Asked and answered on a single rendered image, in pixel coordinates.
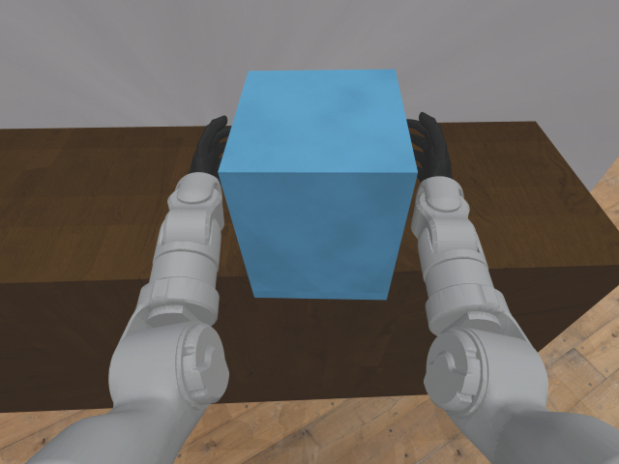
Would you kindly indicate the left robot forearm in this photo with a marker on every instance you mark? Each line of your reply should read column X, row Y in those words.
column 182, row 285

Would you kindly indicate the carton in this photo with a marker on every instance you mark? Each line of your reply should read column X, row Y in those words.
column 318, row 174

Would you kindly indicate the pedestal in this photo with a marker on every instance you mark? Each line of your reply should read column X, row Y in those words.
column 80, row 215

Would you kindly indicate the robot right hand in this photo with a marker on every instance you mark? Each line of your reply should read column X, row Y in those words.
column 435, row 159

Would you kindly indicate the robot left upper arm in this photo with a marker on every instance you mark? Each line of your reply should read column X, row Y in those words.
column 161, row 380

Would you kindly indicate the robot right upper arm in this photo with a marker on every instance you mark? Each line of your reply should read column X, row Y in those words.
column 494, row 388

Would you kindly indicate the right robot forearm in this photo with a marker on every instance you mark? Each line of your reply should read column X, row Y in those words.
column 459, row 287

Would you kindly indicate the robot left hand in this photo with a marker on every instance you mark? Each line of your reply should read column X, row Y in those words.
column 206, row 157

